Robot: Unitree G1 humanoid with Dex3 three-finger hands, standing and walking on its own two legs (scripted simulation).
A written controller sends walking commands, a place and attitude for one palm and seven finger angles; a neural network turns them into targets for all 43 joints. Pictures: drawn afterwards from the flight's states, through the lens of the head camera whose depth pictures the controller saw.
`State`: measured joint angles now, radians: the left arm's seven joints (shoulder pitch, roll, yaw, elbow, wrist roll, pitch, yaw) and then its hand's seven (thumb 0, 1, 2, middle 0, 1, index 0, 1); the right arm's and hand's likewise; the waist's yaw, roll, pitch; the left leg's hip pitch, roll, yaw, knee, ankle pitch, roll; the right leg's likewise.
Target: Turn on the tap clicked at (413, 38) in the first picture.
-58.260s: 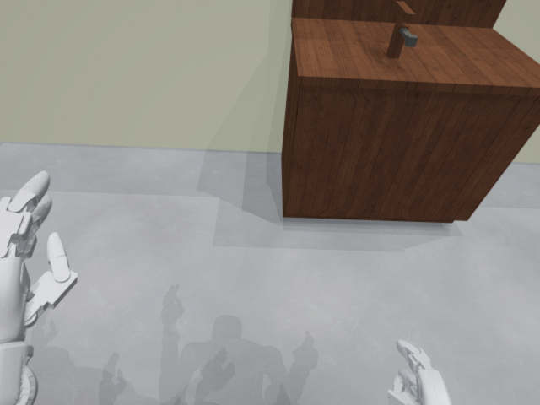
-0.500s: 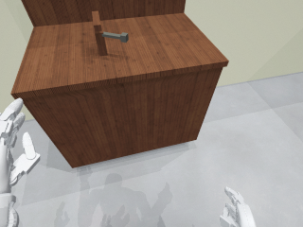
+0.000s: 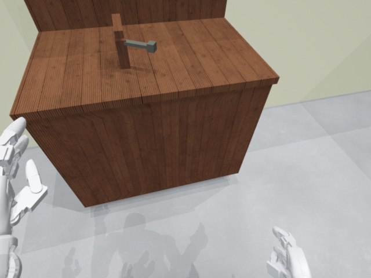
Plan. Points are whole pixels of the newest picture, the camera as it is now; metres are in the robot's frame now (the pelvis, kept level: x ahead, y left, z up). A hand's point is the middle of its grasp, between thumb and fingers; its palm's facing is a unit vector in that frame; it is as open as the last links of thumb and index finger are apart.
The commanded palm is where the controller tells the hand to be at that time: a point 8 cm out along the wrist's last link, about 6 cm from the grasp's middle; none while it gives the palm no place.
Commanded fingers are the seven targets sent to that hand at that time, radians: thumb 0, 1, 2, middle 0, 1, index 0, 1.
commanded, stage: take the last steps up to it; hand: left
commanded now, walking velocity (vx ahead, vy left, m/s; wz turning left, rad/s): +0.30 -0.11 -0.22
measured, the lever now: (151, 46) +0.78 +0.18 +0.10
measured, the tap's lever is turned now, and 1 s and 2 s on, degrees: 59 59 59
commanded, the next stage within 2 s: come to a stop and stand still in 1.00 s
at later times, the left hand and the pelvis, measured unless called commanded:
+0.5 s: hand (106, 131) +0.34 +0.19 +0.16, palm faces +0.32 -0.86 -0.39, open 7.4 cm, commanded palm +0.28 +0.23 +0.18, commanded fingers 0.00 0.90 0.90 -0.20 -0.30 -0.20 -0.30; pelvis +0.10 -0.03 -0.02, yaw -6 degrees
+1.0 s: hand (151, 91) +0.48 +0.12 +0.15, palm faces +0.32 -0.86 -0.39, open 7.4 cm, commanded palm +0.42 +0.17 +0.18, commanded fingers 0.00 0.90 0.90 -0.20 -0.30 -0.20 -0.30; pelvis +0.23 -0.09 -0.02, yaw -5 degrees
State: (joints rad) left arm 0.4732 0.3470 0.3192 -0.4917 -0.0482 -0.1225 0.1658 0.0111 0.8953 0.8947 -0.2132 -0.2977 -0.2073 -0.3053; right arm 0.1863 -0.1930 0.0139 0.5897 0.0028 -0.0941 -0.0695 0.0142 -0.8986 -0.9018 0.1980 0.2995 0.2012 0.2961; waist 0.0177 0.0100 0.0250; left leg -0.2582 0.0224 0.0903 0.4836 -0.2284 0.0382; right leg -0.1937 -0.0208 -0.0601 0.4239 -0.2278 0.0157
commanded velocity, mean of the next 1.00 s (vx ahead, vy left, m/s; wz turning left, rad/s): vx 0.27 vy -0.05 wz -0.05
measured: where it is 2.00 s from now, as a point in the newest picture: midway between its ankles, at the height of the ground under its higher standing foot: (212, 268)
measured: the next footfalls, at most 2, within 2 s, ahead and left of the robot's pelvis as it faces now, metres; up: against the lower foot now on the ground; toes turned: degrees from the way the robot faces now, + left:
left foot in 0.44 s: +0.17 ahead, +0.09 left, +0.00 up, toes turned +5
right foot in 0.68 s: +0.20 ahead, -0.18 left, +0.00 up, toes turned -12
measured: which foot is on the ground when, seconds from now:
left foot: down 0.00-0.20, up 0.22-0.42, down 0.44-0.68, up 0.70-0.96, down 0.98-1.00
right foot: down 0.00-0.44, up 0.46-0.66, down 0.68-0.98, up 1.00-1.00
